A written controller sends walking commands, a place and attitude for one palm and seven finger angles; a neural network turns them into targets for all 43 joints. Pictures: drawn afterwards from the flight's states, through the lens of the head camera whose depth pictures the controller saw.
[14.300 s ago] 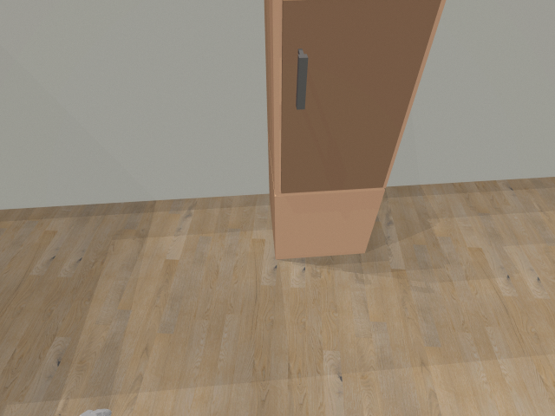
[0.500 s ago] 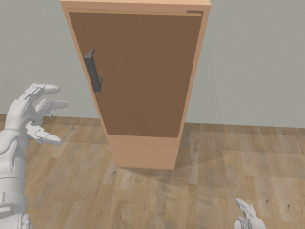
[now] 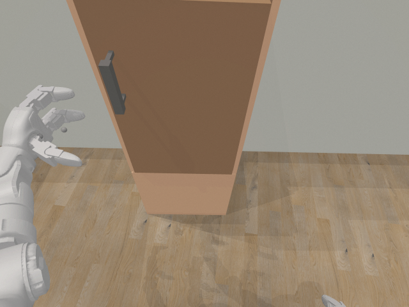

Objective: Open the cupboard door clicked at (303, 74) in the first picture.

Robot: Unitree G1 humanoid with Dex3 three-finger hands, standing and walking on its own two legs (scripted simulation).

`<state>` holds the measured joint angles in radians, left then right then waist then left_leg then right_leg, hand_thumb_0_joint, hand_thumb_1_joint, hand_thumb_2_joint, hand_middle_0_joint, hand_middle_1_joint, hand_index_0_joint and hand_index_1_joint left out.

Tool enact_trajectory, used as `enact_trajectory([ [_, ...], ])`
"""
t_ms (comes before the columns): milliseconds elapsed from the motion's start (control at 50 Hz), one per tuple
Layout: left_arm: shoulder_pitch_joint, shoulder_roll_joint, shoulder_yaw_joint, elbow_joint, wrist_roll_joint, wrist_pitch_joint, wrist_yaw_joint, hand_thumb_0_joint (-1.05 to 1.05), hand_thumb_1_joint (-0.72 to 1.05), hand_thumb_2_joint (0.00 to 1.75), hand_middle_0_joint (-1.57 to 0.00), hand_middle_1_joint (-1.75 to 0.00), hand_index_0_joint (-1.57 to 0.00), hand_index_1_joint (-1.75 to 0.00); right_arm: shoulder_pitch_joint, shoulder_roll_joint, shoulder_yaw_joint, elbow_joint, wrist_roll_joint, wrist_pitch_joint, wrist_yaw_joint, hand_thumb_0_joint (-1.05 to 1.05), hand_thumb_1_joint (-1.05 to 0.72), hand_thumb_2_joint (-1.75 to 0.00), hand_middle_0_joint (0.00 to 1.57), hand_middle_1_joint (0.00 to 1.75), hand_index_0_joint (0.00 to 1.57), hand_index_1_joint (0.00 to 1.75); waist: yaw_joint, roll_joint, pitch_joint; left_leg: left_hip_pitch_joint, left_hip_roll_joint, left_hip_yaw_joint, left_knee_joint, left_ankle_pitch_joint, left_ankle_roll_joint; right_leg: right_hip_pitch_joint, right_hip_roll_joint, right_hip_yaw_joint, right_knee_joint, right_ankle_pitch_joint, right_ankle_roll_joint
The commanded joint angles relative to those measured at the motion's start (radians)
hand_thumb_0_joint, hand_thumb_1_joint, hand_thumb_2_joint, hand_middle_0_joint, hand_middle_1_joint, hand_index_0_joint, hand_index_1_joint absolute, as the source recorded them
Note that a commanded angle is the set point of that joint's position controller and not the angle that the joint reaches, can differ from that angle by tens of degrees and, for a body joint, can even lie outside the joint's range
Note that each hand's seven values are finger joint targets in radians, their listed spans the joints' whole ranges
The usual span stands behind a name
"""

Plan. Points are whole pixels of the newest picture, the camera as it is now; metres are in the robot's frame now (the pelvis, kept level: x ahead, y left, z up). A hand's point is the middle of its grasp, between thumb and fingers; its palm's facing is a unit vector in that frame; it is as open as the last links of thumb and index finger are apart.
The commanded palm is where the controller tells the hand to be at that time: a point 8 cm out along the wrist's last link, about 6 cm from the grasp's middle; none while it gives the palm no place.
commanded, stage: move the hooked fingers beside the handle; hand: left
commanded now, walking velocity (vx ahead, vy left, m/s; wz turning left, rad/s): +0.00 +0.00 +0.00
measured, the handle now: (115, 83) +0.56 +0.22 +0.11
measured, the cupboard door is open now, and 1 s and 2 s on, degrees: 0 0 0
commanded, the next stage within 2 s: slide the fingers in behind the handle in 1.54 s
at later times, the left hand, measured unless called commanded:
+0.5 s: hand (78, 104) +0.48 +0.27 +0.12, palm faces -0.02 -1.00 -0.01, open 14.0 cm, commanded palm +0.46 +0.32 +0.11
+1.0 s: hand (79, 97) +0.51 +0.28 +0.11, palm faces -0.02 -1.00 +0.00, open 14.0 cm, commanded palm +0.49 +0.32 +0.11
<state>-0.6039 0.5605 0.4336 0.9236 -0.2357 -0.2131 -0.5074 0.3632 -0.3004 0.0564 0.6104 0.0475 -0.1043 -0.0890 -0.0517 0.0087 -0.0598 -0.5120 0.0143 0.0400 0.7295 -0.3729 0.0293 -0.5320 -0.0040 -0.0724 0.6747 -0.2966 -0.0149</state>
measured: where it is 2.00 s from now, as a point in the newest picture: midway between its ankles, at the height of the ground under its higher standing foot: outside the picture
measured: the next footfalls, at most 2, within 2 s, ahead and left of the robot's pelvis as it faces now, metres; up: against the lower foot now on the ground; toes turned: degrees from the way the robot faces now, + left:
none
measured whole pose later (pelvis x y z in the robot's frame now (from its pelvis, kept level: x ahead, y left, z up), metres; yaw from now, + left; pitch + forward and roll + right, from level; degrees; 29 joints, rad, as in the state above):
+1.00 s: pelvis +0.01 +0.01 -0.01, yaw -2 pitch +18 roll -3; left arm -0.92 0.76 0.50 1.24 -0.13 -0.27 -0.52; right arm 0.44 -0.30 0.06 0.60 0.02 0.08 -0.06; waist -0.16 0.00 -0.08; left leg -0.71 0.04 0.04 0.82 -0.42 0.04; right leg -0.71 0.02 -0.07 0.71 -0.31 -0.01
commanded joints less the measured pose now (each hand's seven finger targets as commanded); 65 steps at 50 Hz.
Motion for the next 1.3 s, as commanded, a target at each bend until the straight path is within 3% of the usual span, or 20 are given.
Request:
enact_trajectory([
  [0,-0.451,0.309,0.058,-0.174,-0.015,-0.078,0.014,0.0,-0.5,0.3,-0.3,-1.2,-0.3,-1.2,0.045,-0.166,-0.07,-0.106,0.0,-0.026,-0.005,0.0,-0.9,-0.9,0.2,0.3,0.2,0.3,-0.014,0.071,-0.326,0.144,-0.005,-0.075,-0.099,0.284,-0.008,0.13,0.026,0.047,-0.049,0.223,-0.018],
  [60,-0.506,0.322,0.051,-0.095,0.009,-0.083,0.025,0.0,-0.5,0.3,-0.3,-1.2,-0.3,-1.2,0.061,-0.168,-0.066,-0.092,-0.003,-0.01,-0.002,0.0,-0.9,-0.9,0.2,0.3,0.2,0.3,-0.03,0.064,-0.295,0.112,-0.002,-0.078,-0.093,0.264,-0.007,0.098,0.025,0.044,-0.044,0.204,-0.016],
  [160,-0.579,0.344,0.046,-0.067,0.033,-0.113,0.028,0.0,-0.5,0.3,-0.3,-1.2,-0.3,-1.2,0.085,-0.168,-0.068,-0.081,-0.009,0.009,0.002,0.0,-0.9,-0.9,0.2,0.3,0.2,0.3,-0.042,0.119,-0.348,0.144,0.002,-0.08,-0.069,0.323,-0.013,0.079,0.027,0.046,-0.028,0.237,-0.016],
  [220,-0.586,0.383,0.08,-0.009,0.03,-0.117,0.024,0.0,-0.5,0.3,-0.3,-1.2,-0.3,-1.2,0.104,-0.176,-0.069,-0.075,-0.011,0.026,0.002,0.0,-0.9,-0.9,0.2,0.3,0.2,0.3,-0.045,0.066,-0.364,0.117,0.005,-0.081,-0.059,0.338,-0.008,0.095,0.032,0.047,-0.02,0.26,-0.013],
  [320,-0.606,0.404,0.08,0.004,0.046,-0.118,0.016,0.0,-0.5,0.3,-0.3,-1.2,-0.3,-1.2,0.132,-0.178,-0.073,-0.071,-0.017,0.056,0.009,0.0,-0.9,-0.9,0.2,0.3,0.2,0.3,-0.047,0.121,-0.395,0.144,0.009,-0.085,-0.042,0.415,-0.016,0.065,0.036,0.043,-0.008,0.283,-0.013],
  [380,-0.664,0.351,0.036,-0.007,0.041,-0.124,0.017,0.0,-0.5,0.3,-0.3,-1.2,-0.3,-1.2,0.144,-0.176,-0.075,-0.066,-0.019,0.067,0.01,0.0,-0.9,-0.9,0.2,0.3,0.2,0.3,-0.069,0.124,-0.388,0.169,0.015,-0.094,-0.036,0.448,-0.017,0.029,0.041,0.034,-0.008,0.278,-0.013],
  [440,-0.642,0.404,0.084,0.011,0.047,-0.122,0.024,0.0,-0.5,0.3,-0.3,-1.2,-0.3,-1.2,0.162,-0.182,-0.079,-0.059,-0.022,0.084,0.015,0.0,-0.9,-0.9,0.2,0.3,0.2,0.3,-0.056,0.119,-0.43,0.17,0.016,-0.091,-0.031,0.468,-0.018,0.051,0.041,0.039,-0.008,0.298,-0.01],
  [540,-0.655,0.424,0.082,0.045,0.068,-0.117,0.031,0.0,-0.5,0.3,-0.3,-1.2,-0.3,-1.2,0.172,-0.179,-0.076,-0.059,-0.023,0.11,0.019,0.0,-0.9,-0.9,0.2,0.3,0.2,0.3,-0.067,0.141,-0.396,0.144,0.015,-0.083,-0.025,0.46,-0.013,0.036,0.042,0.041,-0.009,0.305,-0.009],
  [580,-0.698,0.459,0.099,0.071,0.067,-0.117,0.035,0.0,-0.5,0.3,-0.3,-1.2,-0.3,-1.2,0.176,-0.185,-0.072,-0.057,-0.024,0.118,0.015,0.0,-0.9,-0.9,0.2,0.3,0.2,0.3,-0.079,0.095,-0.366,0.091,0.013,-0.079,-0.027,0.412,-0.004,0.058,0.044,0.044,-0.01,0.308,-0.01],
  [680,-0.76,0.521,0.115,0.089,0.091,-0.129,0.028,0.0,-0.5,0.3,-0.3,-1.2,-0.3,-1.2,0.197,-0.189,-0.07,-0.056,-0.028,0.131,0.012,0.0,-0.9,-0.9,0.2,0.3,0.2,0.3,-0.093,0.125,-0.431,0.088,0.01,-0.077,-0.005,0.413,0.0,0.07,0.043,0.056,0.002,0.33,-0.008],
  [720,-0.77,0.499,0.088,0.123,0.094,-0.123,0.018,0.0,-0.5,0.3,-0.3,-1.2,-0.3,-1.2,0.2,-0.188,-0.067,-0.051,-0.025,0.136,0.013,0.0,-0.9,-0.9,0.2,0.3,0.2,0.3,-0.107,0.159,-0.414,0.091,0.012,-0.075,0.0,0.411,-0.002,0.035,0.043,0.056,-0.003,0.321,-0.004],
  [760,-0.74,0.506,0.093,0.151,0.092,-0.114,0.006,0.0,-0.5,0.3,-0.3,-1.2,-0.3,-1.2,0.208,-0.193,-0.066,-0.054,-0.027,0.141,0.015,0.0,-0.9,-0.9,0.2,0.3,0.2,0.3,-0.106,0.123,-0.412,0.068,0.012,-0.076,0.0,0.387,0.001,0.04,0.044,0.054,-0.002,0.308,-0.004],
  [840,-0.704,0.506,0.099,0.126,0.088,-0.108,-0.012,0.0,-0.5,0.3,-0.3,-1.2,-0.3,-1.2,0.216,-0.19,-0.069,-0.068,-0.03,0.157,0.02,0.0,-0.9,-0.9,0.2,0.3,0.2,0.3,-0.087,0.166,-0.456,0.101,0.014,-0.075,0.012,0.465,-0.004,0.037,0.046,0.048,0.011,0.348,-0.006],
  [880,-0.709,0.488,0.096,0.12,0.073,-0.111,-0.013,0.0,-0.5,0.3,-0.3,-1.2,-0.3,-1.2,0.216,-0.192,-0.071,-0.073,-0.031,0.164,0.022,0.0,-0.9,-0.9,0.2,0.3,0.2,0.3,-0.098,0.116,-0.438,0.1,0.018,-0.081,0.015,0.471,-0.001,0.026,0.053,0.042,0.012,0.344,-0.007],
  [960,-0.736,0.509,0.103,0.116,0.079,-0.108,-0.003,0.0,-0.5,0.3,-0.3,-1.2,-0.3,-1.2,0.211,-0.193,-0.071,-0.073,-0.028,0.17,0.022,0.0,-0.9,-0.9,0.2,0.3,0.2,0.3,-0.105,0.125,-0.41,0.061,0.014,-0.075,0.012,0.384,0.005,0.014,0.05,0.048,0.003,0.296,-0.003],
  [1000,-0.779,0.537,0.119,0.051,0.086,-0.127,0.008,0.0,-0.5,0.3,-0.3,-1.2,-0.3,-1.2,0.214,-0.192,-0.072,-0.07,-0.031,0.172,0.02,0.0,-0.9,-0.9,0.2,0.3,0.2,0.3,-0.097,0.215,-0.47,0.128,0.017,-0.085,0.019,0.451,-0.006,0.002,0.051,0.047,0.015,0.311,-0.009],
  [1040,-0.782,0.526,0.117,0.031,0.086,-0.137,0.015,0.0,-0.5,0.3,-0.3,-1.2,-0.3,-1.2,0.216,-0.187,-0.073,-0.064,-0.034,0.173,0.023,0.0,-0.9,-0.9,0.2,0.3,0.2,0.3,-0.098,0.218,-0.497,0.166,0.022,-0.093,0.029,0.505,-0.014,-0.009,0.054,0.042,0.019,0.323,-0.008],
  [1200,-0.692,0.483,0.106,0.055,0.073,-0.112,0.01,0.0,-0.5,0.3,-0.3,-1.2,-0.3,-1.2,0.21,-0.184,-0.074,-0.072,-0.032,0.181,0.032,0.0,-0.9,-0.9,0.2,0.3,0.2,0.3,-0.084,0.202,-0.484,0.184,0.029,-0.098,0.034,0.59,-0.022,-0.013,0.058,0.031,0.022,0.352,-0.009],
  [1240,-0.675,0.447,0.076,0.1,0.07,-0.098,0.01,0.0,-0.5,0.3,-0.3,-1.2,-0.3,-1.2,0.203,-0.184,-0.071,-0.076,-0.028,0.184,0.033,0.0,-0.9,-0.9,0.2,0.3,0.2,0.3,-0.098,0.134,-0.41,0.121,0.026,-0.089,0.026,0.509,-0.011,-0.018,0.057,0.031,0.013,0.328,-0.004],
  [1280,-0.701,0.431,0.065,0.08,0.07,-0.103,0.015,0.0,-0.5,0.3,-0.3,-1.2,-0.3,-1.2,0.2,-0.184,-0.071,-0.081,-0.028,0.182,0.03,0.0,-0.9,-0.9,0.2,0.3,0.2,0.3,-0.098,0.164,-0.403,0.132,0.025,-0.094,0.018,0.503,-0.013,-0.03,0.056,0.028,0.017,0.311,-0.01],
])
